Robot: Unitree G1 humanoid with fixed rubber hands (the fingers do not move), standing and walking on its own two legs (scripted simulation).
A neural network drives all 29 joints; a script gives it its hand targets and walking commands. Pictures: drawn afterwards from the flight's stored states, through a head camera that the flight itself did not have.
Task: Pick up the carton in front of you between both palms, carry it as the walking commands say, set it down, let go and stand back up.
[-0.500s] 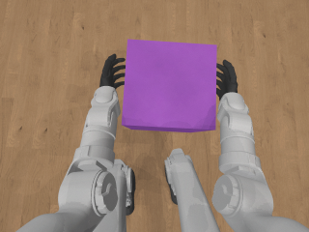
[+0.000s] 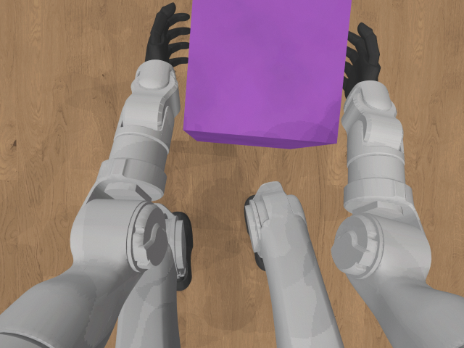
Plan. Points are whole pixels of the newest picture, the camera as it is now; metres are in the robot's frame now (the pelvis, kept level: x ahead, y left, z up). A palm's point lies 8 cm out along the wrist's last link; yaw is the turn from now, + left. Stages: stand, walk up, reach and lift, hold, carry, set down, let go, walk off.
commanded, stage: set down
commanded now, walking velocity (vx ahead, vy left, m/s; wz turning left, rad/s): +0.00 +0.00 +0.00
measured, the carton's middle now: (255, 85) +0.49 -0.12 -0.20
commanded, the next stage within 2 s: none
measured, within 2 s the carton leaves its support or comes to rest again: rests again in 0.86 s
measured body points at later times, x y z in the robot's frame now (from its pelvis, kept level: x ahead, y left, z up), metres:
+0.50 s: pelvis +0.00 -0.01 -0.07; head +0.35 -0.04 +0.21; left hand +0.55 +0.02 -0.23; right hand +0.48 -0.28 -0.22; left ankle +0.11 +0.11 -0.41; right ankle +0.12 -0.12 -0.41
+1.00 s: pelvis +0.00 +0.00 -0.07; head +0.35 -0.04 +0.20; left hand +0.56 +0.03 -0.25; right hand +0.47 -0.27 -0.24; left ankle +0.11 +0.11 -0.41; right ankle +0.12 -0.12 -0.41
